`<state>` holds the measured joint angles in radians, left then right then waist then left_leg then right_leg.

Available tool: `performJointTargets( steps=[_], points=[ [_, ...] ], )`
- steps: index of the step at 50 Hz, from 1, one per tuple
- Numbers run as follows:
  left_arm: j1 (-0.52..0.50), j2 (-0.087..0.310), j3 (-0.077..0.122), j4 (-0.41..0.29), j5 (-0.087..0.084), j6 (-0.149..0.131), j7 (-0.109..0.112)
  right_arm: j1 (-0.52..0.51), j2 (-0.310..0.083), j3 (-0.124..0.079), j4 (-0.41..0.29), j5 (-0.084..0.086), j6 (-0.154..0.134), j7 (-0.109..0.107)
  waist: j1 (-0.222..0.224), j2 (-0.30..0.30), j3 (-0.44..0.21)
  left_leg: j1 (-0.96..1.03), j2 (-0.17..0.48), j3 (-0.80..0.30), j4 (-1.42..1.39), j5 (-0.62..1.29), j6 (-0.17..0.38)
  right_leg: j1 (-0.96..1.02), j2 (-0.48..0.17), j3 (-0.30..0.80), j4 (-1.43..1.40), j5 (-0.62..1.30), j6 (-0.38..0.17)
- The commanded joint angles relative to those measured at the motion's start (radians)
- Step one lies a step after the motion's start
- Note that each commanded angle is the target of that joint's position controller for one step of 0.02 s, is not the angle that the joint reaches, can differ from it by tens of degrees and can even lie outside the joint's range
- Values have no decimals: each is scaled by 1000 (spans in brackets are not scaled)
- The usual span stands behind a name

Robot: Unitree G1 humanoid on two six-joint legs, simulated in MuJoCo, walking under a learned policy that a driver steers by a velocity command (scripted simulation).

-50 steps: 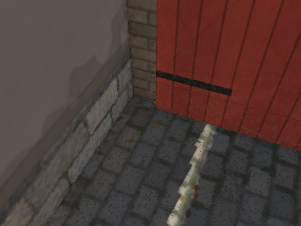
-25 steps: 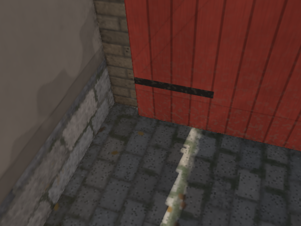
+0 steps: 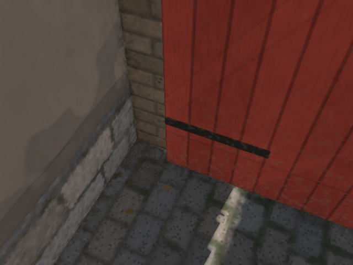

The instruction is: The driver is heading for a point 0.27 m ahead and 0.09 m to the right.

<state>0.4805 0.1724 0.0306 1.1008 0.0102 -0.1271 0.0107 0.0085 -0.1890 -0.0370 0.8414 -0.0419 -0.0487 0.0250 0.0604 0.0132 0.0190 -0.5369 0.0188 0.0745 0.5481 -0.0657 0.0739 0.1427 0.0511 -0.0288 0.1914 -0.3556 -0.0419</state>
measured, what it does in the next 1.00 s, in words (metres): walks ahead: left foot, then right foot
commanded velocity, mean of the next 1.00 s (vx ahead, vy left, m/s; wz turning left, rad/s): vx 0.15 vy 0.00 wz -0.04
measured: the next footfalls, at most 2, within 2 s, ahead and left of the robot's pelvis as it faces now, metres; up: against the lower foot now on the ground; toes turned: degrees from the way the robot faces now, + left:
left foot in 0.04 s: +0.20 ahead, +0.10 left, +0.00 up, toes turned +1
right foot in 0.44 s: +0.35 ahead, -0.09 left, +0.00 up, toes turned -1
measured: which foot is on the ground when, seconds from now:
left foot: up 0.00-0.02, down 0.04-1.00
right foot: down 0.00-0.04, up 0.06-0.42, down 0.44-1.00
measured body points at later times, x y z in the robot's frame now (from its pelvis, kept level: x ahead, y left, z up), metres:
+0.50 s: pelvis +0.22 +0.00 +0.01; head +0.23 -0.01 +0.46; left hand +0.36 +0.22 -0.12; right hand +0.25 -0.24 -0.15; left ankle +0.16 +0.09 -0.73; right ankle +0.30 -0.09 -0.73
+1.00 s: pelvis +0.26 -0.01 +0.01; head +0.27 -0.01 +0.46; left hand +0.31 +0.23 -0.14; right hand +0.29 -0.26 -0.14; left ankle +0.17 +0.10 -0.73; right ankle +0.31 -0.09 -0.73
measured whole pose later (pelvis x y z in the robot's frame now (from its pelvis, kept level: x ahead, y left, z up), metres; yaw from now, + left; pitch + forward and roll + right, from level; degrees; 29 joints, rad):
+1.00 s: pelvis +0.26 -0.01 +0.01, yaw -1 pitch +0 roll -1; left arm 0.19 0.18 0.01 1.12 -0.01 -0.08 0.03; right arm 0.21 -0.22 0.03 1.13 0.00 -0.04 -0.06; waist 0.01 0.02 0.01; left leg -0.01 0.02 0.03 0.35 -0.34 0.01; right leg -0.24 0.08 -0.04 0.35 -0.11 -0.07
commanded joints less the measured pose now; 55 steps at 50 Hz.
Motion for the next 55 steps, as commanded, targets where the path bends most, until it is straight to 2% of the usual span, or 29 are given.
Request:
performJointTargets(
  steps=[1,2,3,4,5,6,7,9,11,12,14,15,16,17,18,19,21,22,23,24,25,26,28,30,32,33,36,51,55],
  points=[
    [-65,183,41,-55,11,-5,13,243,-152,-55,29,-16,-31,-28,-164,-66,-86,377,-71,26,-73,-127,48,-144,-214,31,366,935,-113],
    [-77,166,33,-84,2,-5,10,404,-215,-73,58,-36,-44,-41,-229,12,-204,614,105,-164,-124,-277,84,-330,-164,12,645,692,-91],
    [64,40,6,-83,-43,-2,-4,467,-279,-79,50,-53,-51,-40,-158,251,-313,885,389,-691,-251,-496,211,-708,21,-7,1020,4,-59],
    [55,131,25,-57,-17,-10,-3,376,-235,-68,58,-29,-48,-34,-112,163,-249,758,412,-872,-396,-538,211,-799,12,118,1120,-88,-83],
    [-57,146,26,-83,-18,-8,-7,260,-175,-48,31,-9,-56,-27,-78,53,-126,609,372,-635,-371,-329,181,-780,-66,127,1077,41,-89],
    [-120,120,18,-93,-14,-7,-9,242,-122,-32,46,2,-70,-20,-79,-12,-87,526,320,-457,-359,-19,157,-728,-97,124,1017,89,-76],
    [-146,106,20,-92,2,7,-11,248,-96,-20,61,3,-78,-23,-64,-6,-52,478,283,-345,-348,222,128,-696,-109,112,972,77,-59],
    [-132,61,12,-86,26,43,-18,271,-46,10,111,12,-91,-26,-25,34,-71,441,231,-195,-298,643,106,-626,-97,81,923,69,-21],
    [-123,61,15,-82,22,72,-18,293,-80,15,133,21,-109,-28,1,70,-107,464,205,-114,-266,884,100,-607,-55,62,858,121,-1],
    [-144,52,14,-93,21,70,-19,279,-104,14,138,18,-103,-26,-4,68,-105,448,186,-76,-266,829,90,-594,-48,39,771,144,2],
    [-267,50,4,-133,20,64,-14,245,-122,17,140,33,-88,-30,-23,96,-63,376,123,-14,-290,708,60,-513,-35,-19,519,244,19],
    [-317,52,0,-147,16,66,-11,260,-125,18,151,37,-83,-33,-41,111,-60,378,118,-19,-292,655,58,-484,-27,-32,454,287,26],
    [-339,60,-3,-158,22,64,-11,257,-136,15,152,50,-76,-39,-40,117,-66,380,124,-35,-286,607,53,-456,-29,-24,406,338,28],
    [-353,54,-11,-167,11,57,-13,258,-138,17,166,51,-66,-43,-35,114,-80,383,144,-46,-281,575,59,-429,-36,-11,389,359,26],
    [-346,66,-12,-164,7,51,-12,247,-135,15,167,48,-59,-47,-28,108,-81,383,162,-65,-273,538,62,-406,-48,8,375,359,22],
    [-336,79,-9,-157,13,47,-13,237,-124,17,169,43,-49,-49,-23,87,-77,404,178,-73,-259,505,65,-410,-61,18,351,320,14],
    [-312,94,-9,-138,17,36,-1,196,-96,26,162,45,-27,-61,-1,63,-80,386,158,-85,-200,423,40,-318,-62,32,238,330,1],
    [-262,119,-3,-118,18,23,7,207,-98,28,166,47,-25,-60,13,44,-72,359,125,-84,-150,380,8,-247,-85,61,181,388,8],
    [-220,161,3,-110,20,15,18,219,-99,30,160,40,-25,-60,11,-2,-97,317,91,-78,-91,225,-21,-166,-175,148,171,559,8],
    [-288,207,6,-128,24,15,21,372,-12,47,183,55,-6,-65,-106,-150,-112,294,32,-61,-54,-124,-52,-160,-301,294,190,765,-89],
    [-315,122,-12,-125,-4,22,18,410,-44,40,240,53,27,-88,-104,-160,-90,366,15,-64,-85,-300,-68,-256,-317,332,139,710,-129],
    [-339,98,-20,-123,-11,26,12,397,-72,40,235,46,34,-92,-126,-123,-51,387,16,-89,-155,-291,-71,-300,-280,310,108,579,-99],
    [-371,85,-23,-126,-17,33,12,326,-103,36,231,41,36,-85,-110,-103,-24,414,33,-111,-228,-229,-73,-332,-190,241,85,329,-22],
    [-346,100,-19,-102,-20,31,19,272,-97,40,224,44,27,-77,-89,-78,-31,421,49,-120,-244,-165,-67,-299,-154,207,95,338,7],
    [-322,111,-9,-89,-13,27,19,269,-98,42,236,53,16,-80,-76,-41,-54,420,56,-120,-256,-132,-67,-239,-157,197,124,481,-3],
    [-307,112,-4,-73,-15,27,20,258,-122,39,239,46,9,-79,-65,-55,-57,410,60,-119,-244,-132,-66,-227,-149,187,138,511,-9],
    [-301,99,-6,-58,-18,22,23,246,-114,40,252,48,-1,-83,-63,-38,-71,422,67,-116,-238,-104,-65,-222,-155,184,147,570,-26],
    [-282,108,-6,0,-20,38,20,248,-123,64,278,45,-1,-82,-56,0,-21,408,83,-127,-257,-115,-61,-263,-130,167,122,428,-17],
    [-283,113,-6,5,-21,39,20,249,-125,61,276,41,-2,-83,-55,1,-2,395,85,-127,-268,-111,-59,-275,-125,164,116,397,-16]
  ],
)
